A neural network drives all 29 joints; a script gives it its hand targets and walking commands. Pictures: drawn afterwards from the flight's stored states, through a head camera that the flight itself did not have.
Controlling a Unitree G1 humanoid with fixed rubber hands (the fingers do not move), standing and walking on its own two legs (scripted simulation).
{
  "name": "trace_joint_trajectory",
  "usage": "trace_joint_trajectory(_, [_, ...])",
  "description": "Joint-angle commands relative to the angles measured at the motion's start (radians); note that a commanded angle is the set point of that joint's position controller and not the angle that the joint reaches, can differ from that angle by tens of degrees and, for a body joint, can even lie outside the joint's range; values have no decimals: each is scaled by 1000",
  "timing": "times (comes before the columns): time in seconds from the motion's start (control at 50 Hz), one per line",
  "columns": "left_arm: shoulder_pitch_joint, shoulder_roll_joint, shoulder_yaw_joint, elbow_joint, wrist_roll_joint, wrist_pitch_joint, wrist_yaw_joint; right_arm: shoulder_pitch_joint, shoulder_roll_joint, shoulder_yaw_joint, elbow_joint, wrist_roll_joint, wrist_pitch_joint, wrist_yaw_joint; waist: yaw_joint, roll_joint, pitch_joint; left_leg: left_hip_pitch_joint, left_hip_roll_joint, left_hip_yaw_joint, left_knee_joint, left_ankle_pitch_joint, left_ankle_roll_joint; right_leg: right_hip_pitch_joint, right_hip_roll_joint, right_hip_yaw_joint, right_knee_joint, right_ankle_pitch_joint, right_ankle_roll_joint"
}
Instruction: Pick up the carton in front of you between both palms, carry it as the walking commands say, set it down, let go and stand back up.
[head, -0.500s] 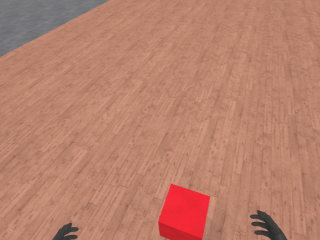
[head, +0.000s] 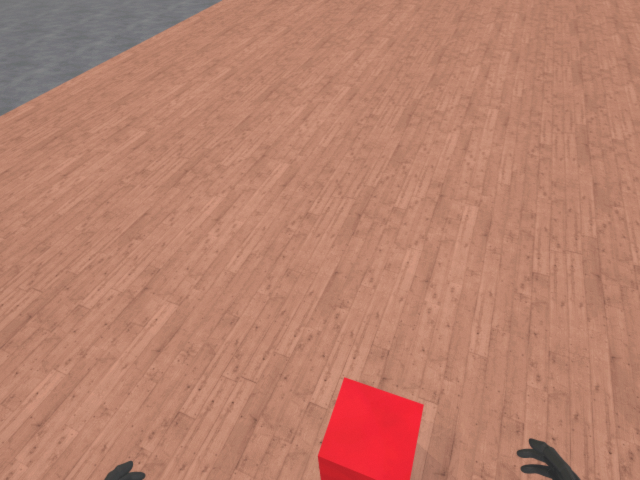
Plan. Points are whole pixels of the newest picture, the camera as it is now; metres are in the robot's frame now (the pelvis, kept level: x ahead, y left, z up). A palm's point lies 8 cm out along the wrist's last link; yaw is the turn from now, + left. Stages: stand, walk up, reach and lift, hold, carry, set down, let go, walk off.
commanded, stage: stand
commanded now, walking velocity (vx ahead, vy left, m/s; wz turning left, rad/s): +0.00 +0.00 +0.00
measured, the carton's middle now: (369, 444) +0.36 -0.09 -0.65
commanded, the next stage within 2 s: none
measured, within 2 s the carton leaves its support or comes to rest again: neither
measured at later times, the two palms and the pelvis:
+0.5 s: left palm out of the picture +0.08 +0.30 -0.09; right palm out of the picture +0.09 -0.30 -0.10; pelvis -0.02 +0.00 +0.01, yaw +0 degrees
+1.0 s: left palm out of the picture +0.07 +0.31 -0.09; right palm out of the picture +0.07 -0.30 -0.10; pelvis -0.03 +0.00 +0.01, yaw -1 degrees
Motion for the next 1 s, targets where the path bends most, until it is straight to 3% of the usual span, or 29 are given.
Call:
trace_joint_trajectory(0.0, [-19,165,40,-33,0,-12,4,-30,-143,-30,-37,1,-13,-4,0,-19,-66,48,97,-71,-36,395,14,16,-119,93,-60,385,6])
trace_joint_trajectory(0.46, [-63,200,21,100,-6,-20,-6,-47,-176,-13,86,6,-16,5,-3,-25,-11,34,113,-87,-141,231,17,26,-133,119,-154,226,4])
trace_joint_trajectory(0.98, [-80,223,3,172,-11,-25,-8,-51,-198,-9,151,12,-15,11,-5,-25,-15,39,123,-91,-166,228,23,26,-142,127,-173,228,-1])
